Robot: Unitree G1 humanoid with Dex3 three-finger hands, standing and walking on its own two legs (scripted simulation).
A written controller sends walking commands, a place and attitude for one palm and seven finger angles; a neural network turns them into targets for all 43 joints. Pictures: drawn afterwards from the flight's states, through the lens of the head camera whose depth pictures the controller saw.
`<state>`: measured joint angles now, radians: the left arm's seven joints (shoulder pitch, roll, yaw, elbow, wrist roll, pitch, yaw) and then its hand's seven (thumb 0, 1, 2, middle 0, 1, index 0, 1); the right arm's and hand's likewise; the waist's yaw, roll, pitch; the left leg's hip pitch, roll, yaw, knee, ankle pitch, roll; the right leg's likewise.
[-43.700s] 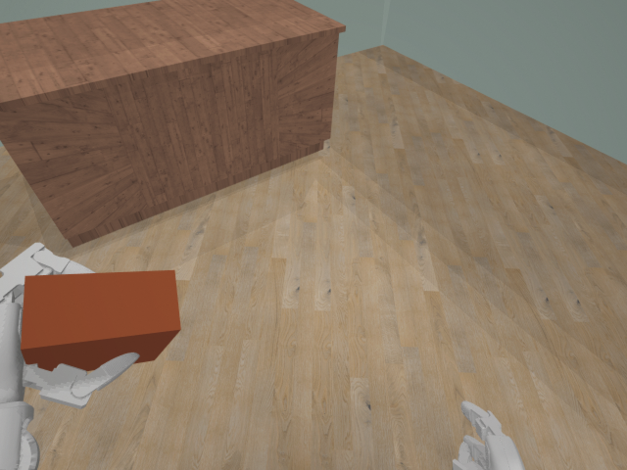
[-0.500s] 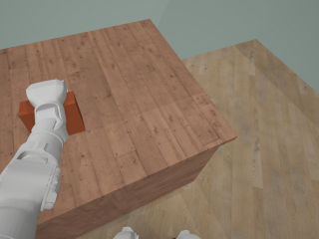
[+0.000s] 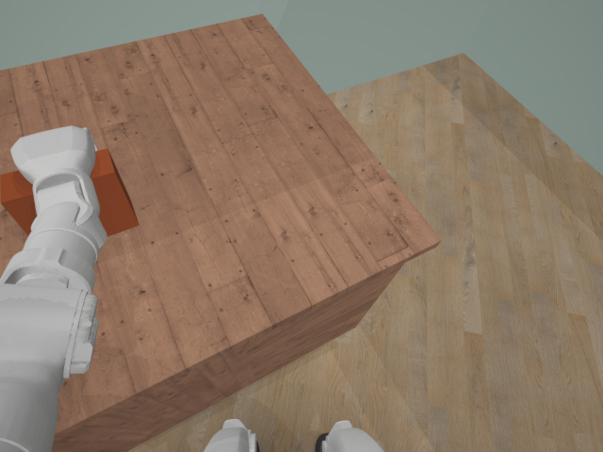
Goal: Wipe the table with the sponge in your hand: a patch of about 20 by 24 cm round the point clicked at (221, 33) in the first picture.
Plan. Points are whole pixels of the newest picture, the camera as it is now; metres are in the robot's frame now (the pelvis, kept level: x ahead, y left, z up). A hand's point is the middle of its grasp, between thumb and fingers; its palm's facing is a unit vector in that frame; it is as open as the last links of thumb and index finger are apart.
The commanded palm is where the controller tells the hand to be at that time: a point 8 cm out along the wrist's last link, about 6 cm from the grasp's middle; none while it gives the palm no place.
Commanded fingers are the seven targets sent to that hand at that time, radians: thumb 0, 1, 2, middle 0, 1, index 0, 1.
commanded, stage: slide back across to the first lane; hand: left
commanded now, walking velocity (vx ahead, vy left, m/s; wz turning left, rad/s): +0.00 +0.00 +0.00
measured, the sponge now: (81, 211) +0.46 +0.30 -0.02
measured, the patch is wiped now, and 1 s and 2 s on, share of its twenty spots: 1.00 1.00 1.00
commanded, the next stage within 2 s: wipe back along the first lane in 0.46 s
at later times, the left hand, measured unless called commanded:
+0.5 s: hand (27, 195) +0.45 +0.35 +0.03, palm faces -0.15 -0.03 -0.99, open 10.1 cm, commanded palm +0.44 +0.33 +0.07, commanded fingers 0.00 0.10 1.30 -1.20 -1.60 -1.20 -1.60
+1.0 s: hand (17, 221) +0.42 +0.35 +0.03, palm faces -0.11 +0.00 -0.99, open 10.1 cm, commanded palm +0.39 +0.32 +0.05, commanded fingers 0.00 0.10 1.30 -1.20 -1.60 -1.20 -1.60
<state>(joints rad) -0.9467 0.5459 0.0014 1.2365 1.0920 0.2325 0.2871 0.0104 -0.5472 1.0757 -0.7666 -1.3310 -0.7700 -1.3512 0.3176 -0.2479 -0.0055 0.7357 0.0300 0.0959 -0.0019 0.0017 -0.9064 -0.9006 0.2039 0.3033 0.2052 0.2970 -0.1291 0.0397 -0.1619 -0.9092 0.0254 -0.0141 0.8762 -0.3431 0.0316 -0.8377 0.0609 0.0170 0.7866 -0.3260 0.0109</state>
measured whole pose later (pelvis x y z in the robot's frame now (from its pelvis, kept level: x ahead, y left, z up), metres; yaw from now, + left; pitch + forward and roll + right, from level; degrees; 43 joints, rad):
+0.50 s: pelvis +0.03 +0.00 +0.02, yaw +1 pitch +19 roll -3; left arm -0.73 0.62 0.09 1.10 1.09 0.10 0.23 0.01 -0.52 1.07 -0.73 -1.37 -0.73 -1.39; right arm 0.30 -0.27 -0.02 0.73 0.04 0.12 0.00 0.00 -0.91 -0.90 0.20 0.30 0.21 0.30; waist -0.08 0.02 -0.15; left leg -0.75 0.02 -0.01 0.79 -0.36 0.03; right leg -0.68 0.06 0.02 0.69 -0.34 0.00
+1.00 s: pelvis +0.03 +0.01 +0.02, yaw +1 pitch +16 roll -3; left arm -0.58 0.54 0.02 0.95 1.06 0.14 0.29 0.00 -0.50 1.07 -0.69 -1.41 -0.69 -1.43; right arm 0.26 -0.25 -0.03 0.71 0.05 0.15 0.02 0.00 -0.91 -0.90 0.20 0.30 0.20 0.30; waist -0.04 0.03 -0.15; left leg -0.68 0.00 -0.01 0.77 -0.36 0.04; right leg -0.60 0.04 0.02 0.67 -0.34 0.01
